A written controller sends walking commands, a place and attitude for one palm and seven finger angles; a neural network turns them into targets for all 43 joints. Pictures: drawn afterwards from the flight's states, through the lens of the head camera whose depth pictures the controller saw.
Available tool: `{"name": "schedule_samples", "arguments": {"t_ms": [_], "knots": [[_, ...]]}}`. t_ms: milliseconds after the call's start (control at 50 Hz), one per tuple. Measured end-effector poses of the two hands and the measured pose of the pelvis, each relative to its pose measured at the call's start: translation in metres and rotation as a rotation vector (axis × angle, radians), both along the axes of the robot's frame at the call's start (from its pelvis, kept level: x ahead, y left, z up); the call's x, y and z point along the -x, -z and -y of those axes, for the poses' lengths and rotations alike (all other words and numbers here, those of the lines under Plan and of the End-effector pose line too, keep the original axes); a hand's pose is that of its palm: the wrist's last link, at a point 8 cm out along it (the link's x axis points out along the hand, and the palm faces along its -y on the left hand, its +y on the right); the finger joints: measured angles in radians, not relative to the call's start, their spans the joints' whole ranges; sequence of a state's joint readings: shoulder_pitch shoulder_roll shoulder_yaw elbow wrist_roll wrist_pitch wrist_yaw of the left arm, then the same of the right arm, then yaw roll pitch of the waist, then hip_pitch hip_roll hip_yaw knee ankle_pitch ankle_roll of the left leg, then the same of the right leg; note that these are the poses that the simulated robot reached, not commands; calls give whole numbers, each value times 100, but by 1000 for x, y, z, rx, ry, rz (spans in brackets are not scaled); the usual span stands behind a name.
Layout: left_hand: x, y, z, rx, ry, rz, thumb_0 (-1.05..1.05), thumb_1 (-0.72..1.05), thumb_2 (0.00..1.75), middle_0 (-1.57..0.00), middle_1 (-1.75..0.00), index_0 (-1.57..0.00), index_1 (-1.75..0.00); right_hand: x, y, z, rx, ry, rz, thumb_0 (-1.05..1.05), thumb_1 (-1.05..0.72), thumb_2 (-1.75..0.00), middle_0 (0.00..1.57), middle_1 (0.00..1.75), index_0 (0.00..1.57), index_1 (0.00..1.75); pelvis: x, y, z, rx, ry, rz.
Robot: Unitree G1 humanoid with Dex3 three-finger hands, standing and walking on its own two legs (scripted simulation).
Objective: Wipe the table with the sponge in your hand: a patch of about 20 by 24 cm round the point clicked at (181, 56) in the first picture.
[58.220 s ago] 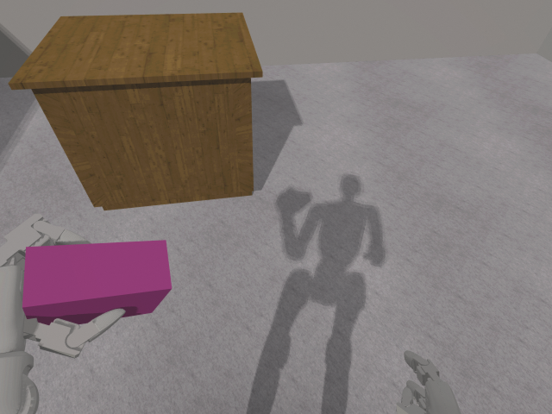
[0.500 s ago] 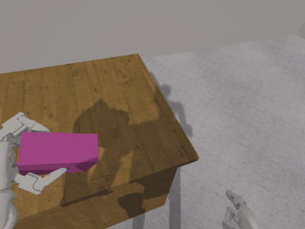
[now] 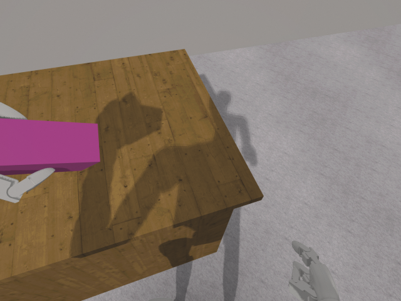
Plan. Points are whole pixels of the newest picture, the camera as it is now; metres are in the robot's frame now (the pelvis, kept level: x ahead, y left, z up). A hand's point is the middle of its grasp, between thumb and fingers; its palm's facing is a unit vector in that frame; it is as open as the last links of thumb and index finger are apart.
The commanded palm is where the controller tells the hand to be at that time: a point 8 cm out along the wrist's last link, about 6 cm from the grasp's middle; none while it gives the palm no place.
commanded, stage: come to a stop and stand still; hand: left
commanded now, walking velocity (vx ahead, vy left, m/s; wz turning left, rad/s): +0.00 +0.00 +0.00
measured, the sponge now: (59, 149) +0.28 +0.26 +0.17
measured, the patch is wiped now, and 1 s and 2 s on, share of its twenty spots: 0.00 0.00 0.00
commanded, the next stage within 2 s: look again from close up in 0.58 s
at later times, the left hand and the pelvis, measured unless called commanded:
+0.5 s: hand (42, 173) +0.25 +0.26 +0.16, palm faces +0.36 -0.85 -0.39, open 10.0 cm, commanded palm +0.18 +0.30 +0.18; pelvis +0.03 +0.01 +0.00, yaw +0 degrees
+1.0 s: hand (40, 187) +0.23 +0.26 +0.16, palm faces +0.35 -0.85 -0.39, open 10.0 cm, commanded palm +0.17 +0.30 +0.18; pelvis +0.01 +0.01 +0.00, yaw +1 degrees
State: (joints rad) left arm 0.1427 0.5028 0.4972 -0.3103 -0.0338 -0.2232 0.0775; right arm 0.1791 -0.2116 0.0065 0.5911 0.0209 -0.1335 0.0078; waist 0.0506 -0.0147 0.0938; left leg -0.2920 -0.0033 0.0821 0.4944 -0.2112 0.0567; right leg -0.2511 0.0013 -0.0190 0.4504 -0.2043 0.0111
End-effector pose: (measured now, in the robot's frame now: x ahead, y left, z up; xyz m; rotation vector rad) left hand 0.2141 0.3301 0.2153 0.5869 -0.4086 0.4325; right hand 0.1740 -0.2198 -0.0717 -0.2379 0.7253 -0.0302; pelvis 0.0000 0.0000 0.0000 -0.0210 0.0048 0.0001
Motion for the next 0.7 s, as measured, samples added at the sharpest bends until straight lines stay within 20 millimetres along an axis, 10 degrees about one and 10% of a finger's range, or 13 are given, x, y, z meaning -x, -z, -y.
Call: {"name": "schedule_samples", "arguments": {"t_ms": [200, 420, 700], "knots": [[8, 61, 43, 102, 179, -268, -1, -51, 105, -75, -136, -76, -135, 12, 4, -7, 2, 67, -31, 1, -90, -90, 20, 29, 20, 30, -17, 0, -10, -5, 7, -2], [6, 31, 24, 89, 108, -88, -1, -51, 105, -75, -136, -76, -135, -23, -10, -17, 23, 6, 35, 1, -90, -90, 20, 29, 20, 30, -25, -1, -13, 6, -8, -1], [14, 47, 23, 152, 104, -147, -1, -51, 105, -75, -136, -76, -135, -32, -22, -24, 33, -9, 86, 1, -90, -90, 20, 29, 20, 30, -21, -3, -15, 7, -12, 3]]}}
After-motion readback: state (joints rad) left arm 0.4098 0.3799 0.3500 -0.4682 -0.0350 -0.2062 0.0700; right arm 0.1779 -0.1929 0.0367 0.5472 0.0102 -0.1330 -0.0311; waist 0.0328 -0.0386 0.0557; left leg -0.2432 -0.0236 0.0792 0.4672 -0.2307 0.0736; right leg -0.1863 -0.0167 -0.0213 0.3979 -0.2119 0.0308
